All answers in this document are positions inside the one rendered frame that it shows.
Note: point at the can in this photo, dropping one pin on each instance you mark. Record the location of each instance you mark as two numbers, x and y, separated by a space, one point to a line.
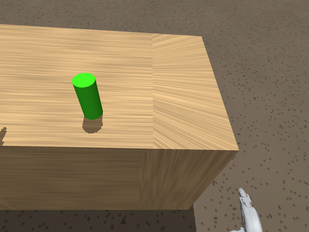
87 92

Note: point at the right robot hand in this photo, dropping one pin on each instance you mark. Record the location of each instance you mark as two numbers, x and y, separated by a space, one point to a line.
249 217

